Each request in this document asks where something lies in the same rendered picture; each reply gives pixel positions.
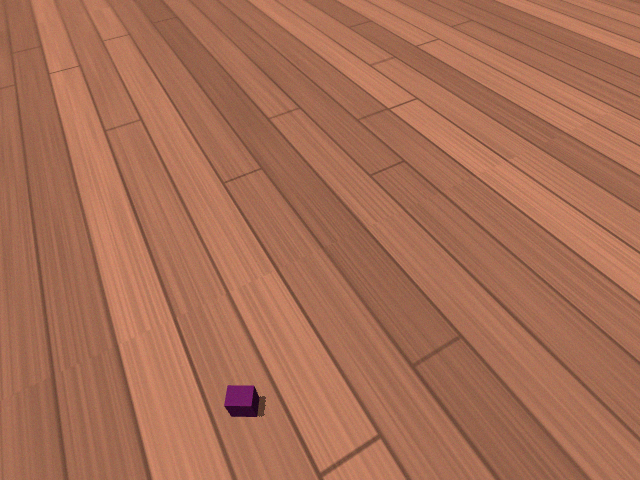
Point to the carton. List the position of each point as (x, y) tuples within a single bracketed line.
[(242, 401)]

